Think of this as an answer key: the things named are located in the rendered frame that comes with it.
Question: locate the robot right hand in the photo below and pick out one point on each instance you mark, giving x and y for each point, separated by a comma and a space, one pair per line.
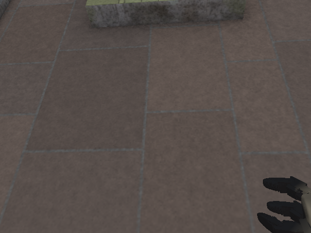
300, 213

